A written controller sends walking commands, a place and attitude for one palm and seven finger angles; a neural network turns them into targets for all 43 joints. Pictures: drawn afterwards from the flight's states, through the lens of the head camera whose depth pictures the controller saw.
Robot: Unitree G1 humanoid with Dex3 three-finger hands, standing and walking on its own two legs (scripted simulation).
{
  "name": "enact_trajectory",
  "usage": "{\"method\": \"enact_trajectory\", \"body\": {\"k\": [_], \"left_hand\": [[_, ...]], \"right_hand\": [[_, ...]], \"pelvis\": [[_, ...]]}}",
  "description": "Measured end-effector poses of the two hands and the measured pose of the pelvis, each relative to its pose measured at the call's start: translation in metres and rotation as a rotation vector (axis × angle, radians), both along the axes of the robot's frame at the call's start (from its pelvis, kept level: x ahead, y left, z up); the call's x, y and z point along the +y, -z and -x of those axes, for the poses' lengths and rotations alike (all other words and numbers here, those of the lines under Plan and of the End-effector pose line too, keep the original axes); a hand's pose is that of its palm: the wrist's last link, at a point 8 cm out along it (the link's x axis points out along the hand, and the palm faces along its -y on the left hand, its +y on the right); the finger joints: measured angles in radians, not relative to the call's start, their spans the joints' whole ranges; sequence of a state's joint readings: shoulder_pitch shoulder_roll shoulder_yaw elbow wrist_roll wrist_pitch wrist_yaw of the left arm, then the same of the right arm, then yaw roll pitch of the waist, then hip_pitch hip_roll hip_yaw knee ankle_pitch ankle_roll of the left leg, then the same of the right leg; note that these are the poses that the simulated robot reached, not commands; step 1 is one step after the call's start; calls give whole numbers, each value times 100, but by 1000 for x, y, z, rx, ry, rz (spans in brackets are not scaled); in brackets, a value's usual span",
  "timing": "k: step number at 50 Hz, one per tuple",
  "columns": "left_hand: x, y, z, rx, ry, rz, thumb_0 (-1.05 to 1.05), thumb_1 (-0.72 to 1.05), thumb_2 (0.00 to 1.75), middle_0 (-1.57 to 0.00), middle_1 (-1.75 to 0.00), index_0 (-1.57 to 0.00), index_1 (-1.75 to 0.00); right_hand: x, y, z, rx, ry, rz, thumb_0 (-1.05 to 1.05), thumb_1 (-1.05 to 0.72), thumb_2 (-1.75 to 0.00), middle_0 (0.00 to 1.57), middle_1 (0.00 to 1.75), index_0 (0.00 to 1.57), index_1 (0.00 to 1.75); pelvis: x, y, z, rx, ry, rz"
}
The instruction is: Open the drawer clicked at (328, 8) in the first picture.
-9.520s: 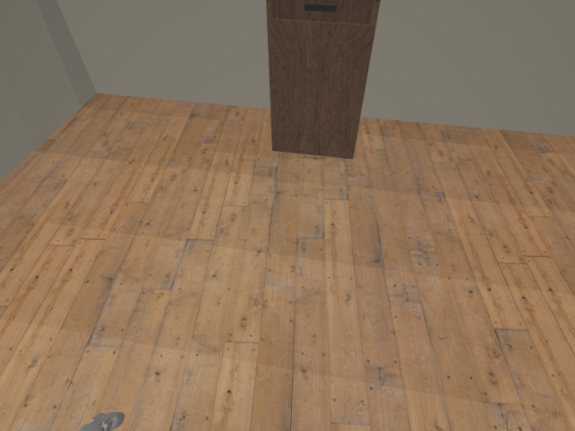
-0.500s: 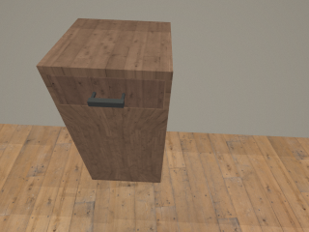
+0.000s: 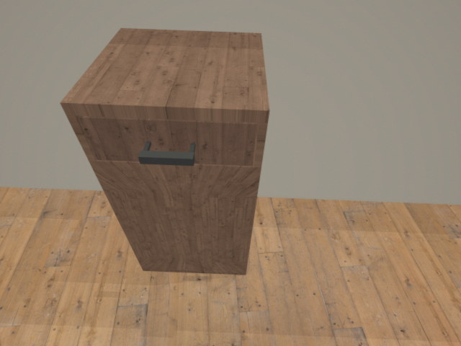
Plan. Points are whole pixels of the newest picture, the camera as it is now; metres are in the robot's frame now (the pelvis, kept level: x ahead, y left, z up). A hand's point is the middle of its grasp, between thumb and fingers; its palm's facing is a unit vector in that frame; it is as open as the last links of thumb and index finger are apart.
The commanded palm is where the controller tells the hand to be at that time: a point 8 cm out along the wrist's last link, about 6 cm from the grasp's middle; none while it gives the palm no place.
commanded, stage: come to a stop and stand still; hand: left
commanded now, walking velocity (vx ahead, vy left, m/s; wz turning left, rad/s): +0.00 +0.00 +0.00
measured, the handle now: (168, 152) +0.54 +0.19 +0.01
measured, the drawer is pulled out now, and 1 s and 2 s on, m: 0.00 0.00 0.00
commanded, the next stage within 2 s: look again from close up in 0.02 s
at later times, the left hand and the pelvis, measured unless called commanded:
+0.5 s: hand out of the picture +0.05 +0.19 -0.18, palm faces +0.02 -0.98 -0.22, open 7.3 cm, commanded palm none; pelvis +0.03 +0.01 -0.01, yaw +0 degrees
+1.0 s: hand (126, 277) +0.24 +0.21 -0.02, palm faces -0.01 -0.36 -0.93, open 7.9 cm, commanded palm +0.16 +0.23 -0.03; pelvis +0.02 -0.02 -0.02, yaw -1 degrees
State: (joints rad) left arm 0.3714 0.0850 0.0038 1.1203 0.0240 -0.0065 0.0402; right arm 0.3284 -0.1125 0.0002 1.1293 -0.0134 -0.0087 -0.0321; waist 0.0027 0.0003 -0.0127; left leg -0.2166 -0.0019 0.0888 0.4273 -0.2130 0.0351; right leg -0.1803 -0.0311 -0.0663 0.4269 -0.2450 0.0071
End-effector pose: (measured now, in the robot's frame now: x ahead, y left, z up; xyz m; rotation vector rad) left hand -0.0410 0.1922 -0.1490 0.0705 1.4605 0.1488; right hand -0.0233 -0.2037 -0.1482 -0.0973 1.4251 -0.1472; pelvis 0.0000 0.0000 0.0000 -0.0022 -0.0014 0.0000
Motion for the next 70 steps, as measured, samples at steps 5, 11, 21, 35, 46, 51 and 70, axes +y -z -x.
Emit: {"method": "enact_trajectory", "body": {"k": [5,11,21,35,46,51,70], "left_hand": [[4,-1,-7,2,7,-6,0,91,90,-20,-30,-20,-30],[14,3,-17,-7,44,-26,0,91,90,-20,-30,-20,-30],[41,-1,-65,-89,56,-84,1,91,90,-20,-30,-20,-30],[39,-2,-93,-104,62,-81,1,92,90,-20,-30,-20,-30],[43,-148,-239,-817,559,-681,2,85,87,-21,-35,-21,-35],[23,-181,-257,-927,870,-998,1,75,83,-21,-40,-21,-41],[25,-201,-258,-1015,970,-1365,0,29,64,-27,-69,-27,-69]], "right_hand": [[-1,-1,-5,-1,0,5,1,-91,-90,19,30,20,30],[-5,3,-14,-10,-19,6,1,-92,-90,19,30,20,30],[-1,10,-42,-49,-43,4,2,-92,-90,19,30,20,30],[-10,5,-64,-48,-52,27,1,-92,-90,19,30,20,30],[-48,-12,-149,-536,-100,88,2,-92,-90,20,30,20,30],[-65,-28,-209,-681,-123,70,2,-91,-90,20,30,20,30],[-38,-8,-269,-682,-258,-24,1,-91,-90,19,30,20,30]], "pelvis": [[1,0,-4,3,2,-1],[5,6,-6,19,-11,17],[12,9,-27,5,-10,4],[7,6,-42,-2,-4,-8],[-8,15,-23,65,-24,-51],[-21,24,-14,124,33,-55],[-49,53,-6,177,-14,-35]]}}
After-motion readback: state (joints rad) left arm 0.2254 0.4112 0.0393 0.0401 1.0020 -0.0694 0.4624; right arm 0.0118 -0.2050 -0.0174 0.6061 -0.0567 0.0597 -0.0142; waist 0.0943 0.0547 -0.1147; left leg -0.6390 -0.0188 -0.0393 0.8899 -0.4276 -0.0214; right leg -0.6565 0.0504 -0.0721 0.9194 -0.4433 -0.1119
